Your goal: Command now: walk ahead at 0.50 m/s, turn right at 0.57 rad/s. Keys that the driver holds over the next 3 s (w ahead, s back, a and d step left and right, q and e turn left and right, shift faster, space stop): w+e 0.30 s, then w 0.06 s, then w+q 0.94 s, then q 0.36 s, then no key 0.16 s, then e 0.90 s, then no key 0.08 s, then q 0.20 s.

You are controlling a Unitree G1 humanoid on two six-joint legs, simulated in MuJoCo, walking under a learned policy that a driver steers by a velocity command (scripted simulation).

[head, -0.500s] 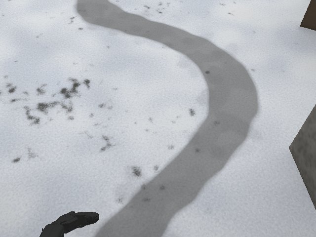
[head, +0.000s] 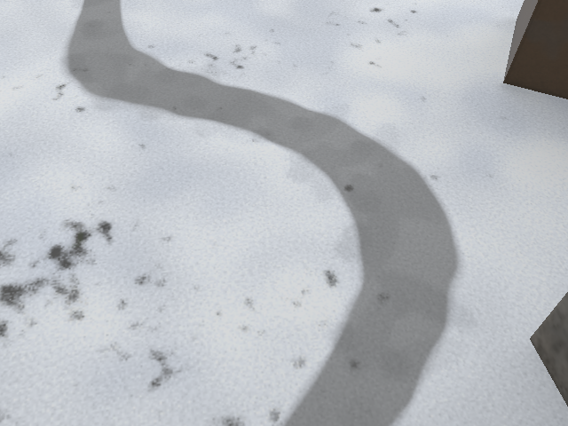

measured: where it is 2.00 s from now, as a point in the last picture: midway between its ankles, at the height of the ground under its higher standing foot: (304, 290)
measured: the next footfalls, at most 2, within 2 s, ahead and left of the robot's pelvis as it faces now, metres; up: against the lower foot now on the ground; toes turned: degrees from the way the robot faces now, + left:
right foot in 0.42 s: +0.34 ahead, -0.19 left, +0.00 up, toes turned -16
left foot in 0.96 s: +0.68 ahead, +0.00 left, +0.00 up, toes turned +2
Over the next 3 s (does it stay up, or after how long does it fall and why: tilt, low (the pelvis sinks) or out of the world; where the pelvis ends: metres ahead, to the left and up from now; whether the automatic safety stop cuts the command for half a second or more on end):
stays up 0.90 -0.05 0.01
